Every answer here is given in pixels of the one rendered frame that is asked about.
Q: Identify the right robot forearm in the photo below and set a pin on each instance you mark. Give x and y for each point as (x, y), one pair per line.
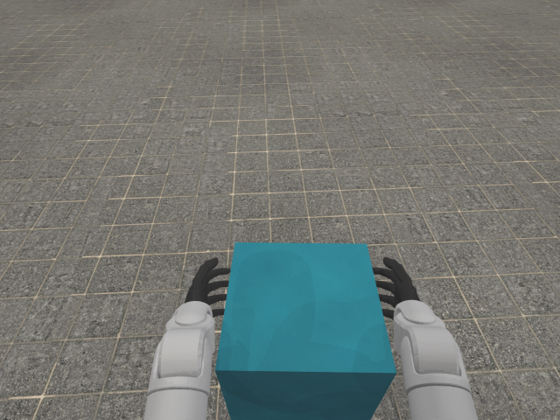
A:
(433, 369)

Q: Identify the robot left hand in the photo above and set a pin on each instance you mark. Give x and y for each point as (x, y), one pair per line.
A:
(201, 287)

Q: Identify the left robot forearm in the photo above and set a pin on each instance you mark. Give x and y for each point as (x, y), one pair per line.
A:
(181, 371)

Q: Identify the carton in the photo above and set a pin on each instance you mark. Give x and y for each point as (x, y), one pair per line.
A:
(303, 335)

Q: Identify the robot right hand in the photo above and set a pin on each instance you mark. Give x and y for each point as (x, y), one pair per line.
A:
(401, 287)

